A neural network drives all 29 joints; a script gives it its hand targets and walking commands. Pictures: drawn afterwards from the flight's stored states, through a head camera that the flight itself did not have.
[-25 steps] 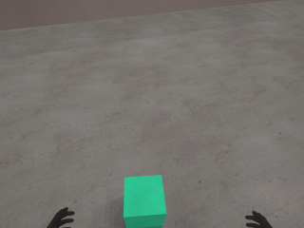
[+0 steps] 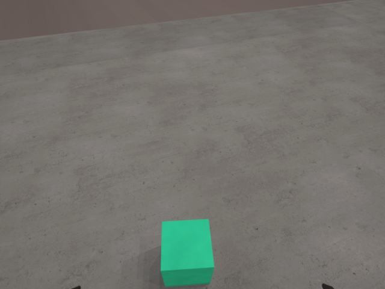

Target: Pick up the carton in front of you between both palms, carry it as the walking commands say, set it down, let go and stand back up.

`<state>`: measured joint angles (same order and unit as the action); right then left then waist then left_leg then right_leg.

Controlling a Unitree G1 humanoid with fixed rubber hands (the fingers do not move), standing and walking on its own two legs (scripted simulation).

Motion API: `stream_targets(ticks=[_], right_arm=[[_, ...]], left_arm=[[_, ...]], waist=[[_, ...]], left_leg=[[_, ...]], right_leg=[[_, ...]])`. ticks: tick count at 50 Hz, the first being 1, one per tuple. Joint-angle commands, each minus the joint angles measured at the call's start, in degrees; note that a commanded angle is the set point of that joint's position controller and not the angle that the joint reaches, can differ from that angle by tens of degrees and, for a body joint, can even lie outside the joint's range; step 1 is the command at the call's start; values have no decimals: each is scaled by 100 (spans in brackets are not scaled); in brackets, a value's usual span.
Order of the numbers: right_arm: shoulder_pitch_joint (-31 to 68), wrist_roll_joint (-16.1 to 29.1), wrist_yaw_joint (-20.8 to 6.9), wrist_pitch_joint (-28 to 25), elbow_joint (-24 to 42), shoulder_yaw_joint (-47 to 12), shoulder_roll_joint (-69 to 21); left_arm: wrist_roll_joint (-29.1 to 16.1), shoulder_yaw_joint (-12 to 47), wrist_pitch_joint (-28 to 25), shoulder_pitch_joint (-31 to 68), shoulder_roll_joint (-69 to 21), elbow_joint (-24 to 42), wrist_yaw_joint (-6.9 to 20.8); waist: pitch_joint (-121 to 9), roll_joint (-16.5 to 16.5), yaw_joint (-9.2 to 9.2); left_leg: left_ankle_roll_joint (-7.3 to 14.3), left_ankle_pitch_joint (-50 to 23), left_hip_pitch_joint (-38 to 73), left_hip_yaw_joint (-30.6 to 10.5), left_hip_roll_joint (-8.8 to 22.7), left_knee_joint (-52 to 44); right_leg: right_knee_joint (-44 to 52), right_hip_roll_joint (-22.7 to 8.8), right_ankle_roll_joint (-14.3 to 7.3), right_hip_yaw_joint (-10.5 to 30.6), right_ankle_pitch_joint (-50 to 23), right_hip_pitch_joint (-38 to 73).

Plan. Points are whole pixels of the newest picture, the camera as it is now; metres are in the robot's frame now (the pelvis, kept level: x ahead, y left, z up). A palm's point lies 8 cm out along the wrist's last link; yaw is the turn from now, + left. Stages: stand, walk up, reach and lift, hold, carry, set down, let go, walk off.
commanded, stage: stand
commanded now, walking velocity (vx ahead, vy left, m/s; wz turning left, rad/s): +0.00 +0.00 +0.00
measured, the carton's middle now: (186, 253) +0.42 +0.04 -0.65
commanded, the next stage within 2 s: none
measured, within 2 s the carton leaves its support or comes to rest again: neither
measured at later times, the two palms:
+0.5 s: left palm out of the picture +0.06 +0.29 -0.11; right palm out of the picture +0.08 -0.29 -0.10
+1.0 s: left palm out of the picture +0.05 +0.29 -0.11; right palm out of the picture +0.08 -0.30 -0.10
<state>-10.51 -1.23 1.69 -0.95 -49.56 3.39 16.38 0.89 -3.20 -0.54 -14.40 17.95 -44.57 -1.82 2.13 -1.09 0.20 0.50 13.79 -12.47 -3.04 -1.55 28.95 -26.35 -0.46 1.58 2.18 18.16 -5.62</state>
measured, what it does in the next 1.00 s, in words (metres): stands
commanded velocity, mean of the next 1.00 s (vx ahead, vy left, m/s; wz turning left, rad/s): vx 0.00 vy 0.00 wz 0.00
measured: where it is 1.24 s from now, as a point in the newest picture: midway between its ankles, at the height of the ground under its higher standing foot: outside the picture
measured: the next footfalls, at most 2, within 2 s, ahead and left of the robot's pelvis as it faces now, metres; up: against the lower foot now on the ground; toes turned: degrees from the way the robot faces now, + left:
none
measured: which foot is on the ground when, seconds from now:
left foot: down 0.00-1.00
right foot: down 0.00-1.00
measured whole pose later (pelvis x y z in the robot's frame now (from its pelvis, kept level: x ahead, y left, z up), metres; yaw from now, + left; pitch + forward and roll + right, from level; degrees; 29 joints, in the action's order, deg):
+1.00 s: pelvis -0.02 -0.01 +0.00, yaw +2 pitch -3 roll -1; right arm -9.1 -0.3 1.6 -0.6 -56.1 1.8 19.1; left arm 0.1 -2.7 -0.8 -12.3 20.0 -52.5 -1.5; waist 2.4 -0.5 0.1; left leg -0.3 10.0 -12.5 -5.1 -1.4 25.4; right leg -23.5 -0.4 1.1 0.3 15.4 -5.3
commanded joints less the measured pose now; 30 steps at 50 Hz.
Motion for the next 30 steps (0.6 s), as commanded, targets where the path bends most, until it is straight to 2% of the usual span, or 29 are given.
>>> stream_targets(ticks=[1, 30], right_arm=[[129, 9, 21, -62, 260, 174, 856], [191, 71, 14, -31, -274, 53, 1057]], left_arm=[[-4, -172, -76, 23, 758, 271, -23], [-55, -130, -90, 126, 968, -337, -4]], waist=[[-86, 137, 9], [-3, 144, 2]], left_leg=[[58, -1021, 246, -468, 491, -495], [54, -743, 135, -650, 544, -752]], right_leg=[[476, -310, -59, 223, -694, -404], [725, -435, -130, 294, -476, -340]])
